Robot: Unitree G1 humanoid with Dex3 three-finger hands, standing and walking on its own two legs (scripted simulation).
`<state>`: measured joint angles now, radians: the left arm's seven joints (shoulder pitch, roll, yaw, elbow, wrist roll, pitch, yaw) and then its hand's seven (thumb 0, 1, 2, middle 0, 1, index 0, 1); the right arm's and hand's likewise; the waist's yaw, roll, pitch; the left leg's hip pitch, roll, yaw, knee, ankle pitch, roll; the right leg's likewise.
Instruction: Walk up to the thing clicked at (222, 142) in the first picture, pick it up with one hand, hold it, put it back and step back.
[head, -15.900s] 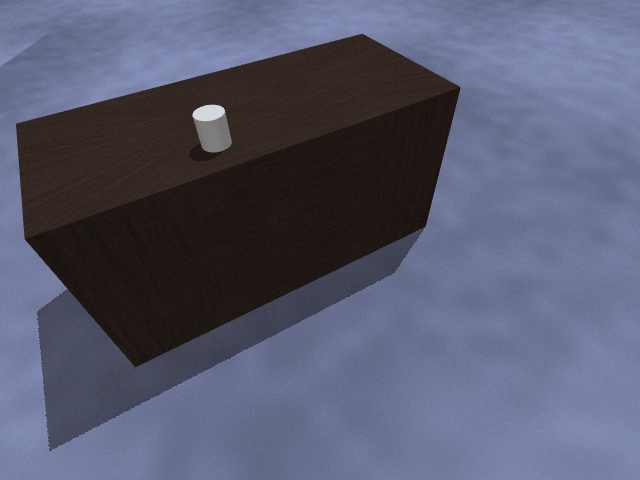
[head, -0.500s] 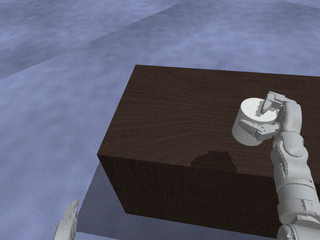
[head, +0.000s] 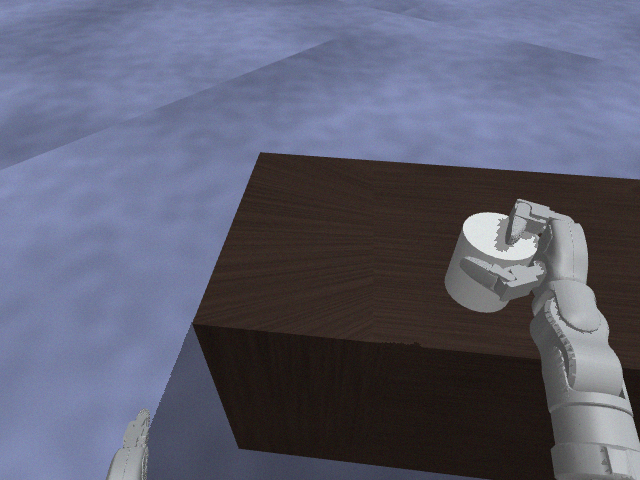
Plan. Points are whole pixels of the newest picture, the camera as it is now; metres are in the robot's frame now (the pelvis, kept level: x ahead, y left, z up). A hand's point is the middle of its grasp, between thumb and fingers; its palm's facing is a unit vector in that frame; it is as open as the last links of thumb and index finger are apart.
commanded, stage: lift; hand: right
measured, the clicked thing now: (487, 262) +0.37 -0.18 +0.12
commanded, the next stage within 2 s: hold in 0.24 s
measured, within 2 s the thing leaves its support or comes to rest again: neither
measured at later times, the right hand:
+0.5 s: hand (506, 237) +0.36 -0.18 +0.17, palm faces +0.21 +0.98 +0.00, open 7.2 cm
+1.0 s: hand (511, 230) +0.35 -0.18 +0.19, palm faces +0.21 +0.98 +0.00, open 7.3 cm
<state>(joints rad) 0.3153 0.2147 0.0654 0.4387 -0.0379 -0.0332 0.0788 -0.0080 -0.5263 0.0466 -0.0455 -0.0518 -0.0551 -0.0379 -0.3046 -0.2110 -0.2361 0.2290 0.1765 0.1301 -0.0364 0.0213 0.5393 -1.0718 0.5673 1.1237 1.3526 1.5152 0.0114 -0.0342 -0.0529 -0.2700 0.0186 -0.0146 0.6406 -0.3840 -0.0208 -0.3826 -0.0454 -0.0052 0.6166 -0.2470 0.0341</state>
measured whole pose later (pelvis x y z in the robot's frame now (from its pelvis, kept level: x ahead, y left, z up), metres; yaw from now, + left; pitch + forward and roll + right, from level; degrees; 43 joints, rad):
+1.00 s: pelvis +0.02 +0.01 +0.01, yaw -1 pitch -1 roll +0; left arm 0.25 0.23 0.11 0.59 -0.03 -0.10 0.08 -0.01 -0.53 0.05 -0.05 -0.06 -0.06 -0.05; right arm -0.22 -0.19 -0.25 -0.08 0.19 0.38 -0.03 0.02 0.54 -1.06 0.58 1.11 1.30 1.45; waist -0.01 -0.05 -0.04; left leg -0.14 0.02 0.00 0.52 -0.35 -0.02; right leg -0.26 -0.04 0.01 0.51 -0.22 0.04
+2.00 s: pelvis +0.01 +0.01 +0.01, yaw -1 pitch -2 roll +0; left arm 0.24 0.22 0.10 0.63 -0.03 -0.12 0.08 -0.01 -0.54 0.06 -0.05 -0.06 -0.05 -0.05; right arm -0.17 -0.18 -0.25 -0.11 0.19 0.38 -0.03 0.02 0.53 -1.05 0.58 1.11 1.31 1.46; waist 0.00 -0.06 -0.02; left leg -0.13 0.02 0.00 0.51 -0.34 -0.01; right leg -0.25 -0.05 0.01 0.49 -0.20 0.04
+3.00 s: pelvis +0.02 +0.00 +0.01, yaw +0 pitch -2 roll +0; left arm 0.23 0.23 0.11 0.62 -0.03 -0.13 0.08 -0.01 -0.54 0.06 -0.05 -0.06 -0.05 -0.05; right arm -0.20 -0.19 -0.25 -0.08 0.19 0.38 -0.03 0.02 0.53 -1.05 0.58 1.11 1.31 1.46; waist 0.00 -0.05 -0.02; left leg -0.12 0.02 0.00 0.49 -0.34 -0.01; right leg -0.25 -0.05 0.00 0.49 -0.22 0.04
